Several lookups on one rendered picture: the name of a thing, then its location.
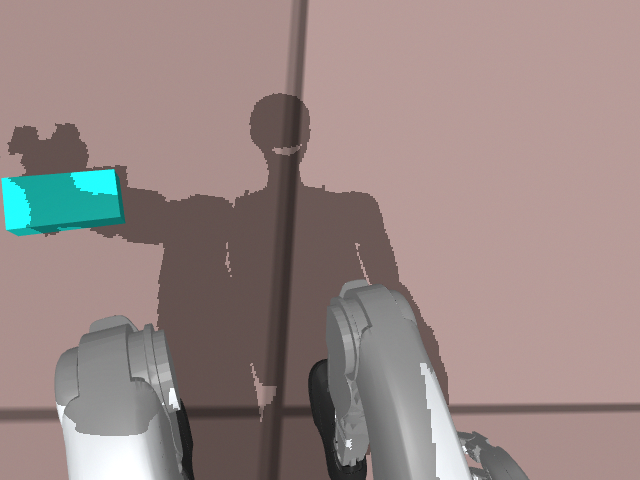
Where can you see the small box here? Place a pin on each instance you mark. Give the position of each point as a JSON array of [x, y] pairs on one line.
[[59, 202]]

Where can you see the right robot foot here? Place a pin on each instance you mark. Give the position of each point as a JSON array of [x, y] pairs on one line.
[[323, 412]]

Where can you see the right robot hand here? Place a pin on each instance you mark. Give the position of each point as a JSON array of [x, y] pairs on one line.
[[496, 462]]

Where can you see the left robot foot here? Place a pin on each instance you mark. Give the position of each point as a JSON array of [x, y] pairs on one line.
[[187, 443]]

